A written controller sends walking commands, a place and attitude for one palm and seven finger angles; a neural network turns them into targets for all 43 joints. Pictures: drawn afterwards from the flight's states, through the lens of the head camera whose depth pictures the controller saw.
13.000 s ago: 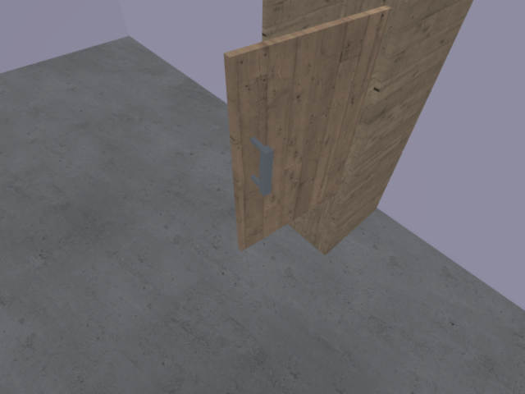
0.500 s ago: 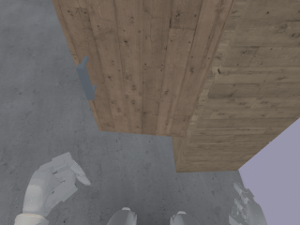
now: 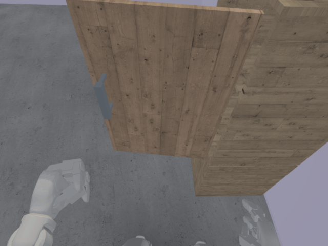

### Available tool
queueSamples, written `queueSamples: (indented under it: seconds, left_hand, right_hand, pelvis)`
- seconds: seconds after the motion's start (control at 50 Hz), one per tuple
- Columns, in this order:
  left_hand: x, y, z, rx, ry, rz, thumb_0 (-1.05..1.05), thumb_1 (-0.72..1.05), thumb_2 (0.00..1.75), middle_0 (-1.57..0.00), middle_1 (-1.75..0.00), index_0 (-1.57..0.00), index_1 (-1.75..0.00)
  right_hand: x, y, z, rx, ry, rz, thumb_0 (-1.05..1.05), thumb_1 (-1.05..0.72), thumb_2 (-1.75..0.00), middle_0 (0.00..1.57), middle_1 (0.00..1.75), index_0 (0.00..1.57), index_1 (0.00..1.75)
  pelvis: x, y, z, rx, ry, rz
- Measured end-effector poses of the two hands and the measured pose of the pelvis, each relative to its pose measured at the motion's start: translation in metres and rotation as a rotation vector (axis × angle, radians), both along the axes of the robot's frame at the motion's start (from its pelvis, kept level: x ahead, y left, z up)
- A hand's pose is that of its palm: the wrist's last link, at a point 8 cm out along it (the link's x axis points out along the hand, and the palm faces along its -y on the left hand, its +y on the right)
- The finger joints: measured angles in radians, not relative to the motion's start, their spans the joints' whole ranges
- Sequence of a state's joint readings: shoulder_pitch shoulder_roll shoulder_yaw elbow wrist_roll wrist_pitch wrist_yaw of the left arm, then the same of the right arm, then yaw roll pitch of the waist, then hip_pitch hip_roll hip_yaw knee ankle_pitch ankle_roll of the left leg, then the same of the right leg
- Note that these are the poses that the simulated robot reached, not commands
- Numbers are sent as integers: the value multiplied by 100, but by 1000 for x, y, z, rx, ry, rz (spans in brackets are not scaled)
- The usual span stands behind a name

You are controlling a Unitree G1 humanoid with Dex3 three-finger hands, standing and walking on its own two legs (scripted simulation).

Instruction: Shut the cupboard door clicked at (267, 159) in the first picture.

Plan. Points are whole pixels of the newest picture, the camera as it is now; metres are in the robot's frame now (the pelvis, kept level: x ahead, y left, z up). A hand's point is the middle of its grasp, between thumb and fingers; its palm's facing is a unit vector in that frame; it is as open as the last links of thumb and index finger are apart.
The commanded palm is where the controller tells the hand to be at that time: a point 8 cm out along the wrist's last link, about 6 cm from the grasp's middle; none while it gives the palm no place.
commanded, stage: raise the hand and make a fist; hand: left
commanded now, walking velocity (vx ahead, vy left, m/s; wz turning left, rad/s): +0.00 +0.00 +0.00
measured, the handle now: (105, 97) +0.49 +0.21 +0.07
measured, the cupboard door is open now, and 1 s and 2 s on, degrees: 83 83 83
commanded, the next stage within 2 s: bring the fist close to the handle in 0.36 s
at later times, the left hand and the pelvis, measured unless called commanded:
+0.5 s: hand (89, 191) +0.22 +0.17 +0.07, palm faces -0.03 -1.00 -0.03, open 3.1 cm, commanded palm +0.21 +0.23 +0.07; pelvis +0.00 -0.01 +0.00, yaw +0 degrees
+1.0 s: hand (97, 153) +0.30 +0.18 +0.07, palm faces -0.03 -1.00 -0.03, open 3.1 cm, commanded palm +0.29 +0.23 +0.07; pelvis -0.01 -0.01 +0.00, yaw -1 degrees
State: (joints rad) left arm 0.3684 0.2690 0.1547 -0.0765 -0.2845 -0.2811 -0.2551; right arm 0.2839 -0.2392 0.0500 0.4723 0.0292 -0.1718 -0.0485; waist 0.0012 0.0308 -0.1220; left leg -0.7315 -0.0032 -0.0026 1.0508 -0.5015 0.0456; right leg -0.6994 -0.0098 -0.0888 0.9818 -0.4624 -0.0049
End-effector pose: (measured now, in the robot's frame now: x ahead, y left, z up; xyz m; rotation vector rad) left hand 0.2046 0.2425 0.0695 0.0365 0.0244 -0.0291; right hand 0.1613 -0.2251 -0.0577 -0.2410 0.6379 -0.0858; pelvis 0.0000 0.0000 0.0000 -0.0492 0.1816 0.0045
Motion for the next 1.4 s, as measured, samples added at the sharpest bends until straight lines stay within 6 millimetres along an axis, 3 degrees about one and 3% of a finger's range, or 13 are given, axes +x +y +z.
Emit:
queueSamples:
  seconds: [0.24, 0.56, 0.82, 1.02, 1.4]
  left_hand:
    - [2, -8, -2, -7, 8, -5, 1, 90, 90, -130, -150, -129, -150]
    - [-1, -13, 0, 6, -18, 2, 1, 90, 90, -130, -150, -130, -150]
    - [53, -11, 2, -5, -26, -13, 1, 90, 90, -130, -150, -130, -150]
    - [83, -9, 3, -8, -30, -3, 1, 90, 90, -130, -150, -130, -150]
    - [149, -11, 5, -9, -28, 8, 1, 90, 90, -130, -150, -130, -150]
  right_hand:
    - [-7, -19, 1, -18, 7, -38, 2, -90, -90, 20, 30, 20, 30]
    - [-3, -18, -4, 6, -13, -23, 2, -90, -90, 20, 30, 20, 30]
    - [-20, -29, -10, -2, 42, -65, 2, -90, -90, 20, 30, 20, 30]
    - [-38, -39, -15, -18, 119, -97, 2, -90, -90, 20, 30, 20, 30]
    - [-59, -38, -26, -9, 238, -144, 1, -90, -90, 20, 30, 20, 30]
  pelvis:
    - [1, -4, 2, 10, 0, -8]
    - [-5, -12, -1, 15, -2, -2]
    - [-8, -15, 2, 21, 2, -8]
    - [-6, -13, 5, 28, 12, -15]
    - [-3, -10, 6, 30, 44, -26]
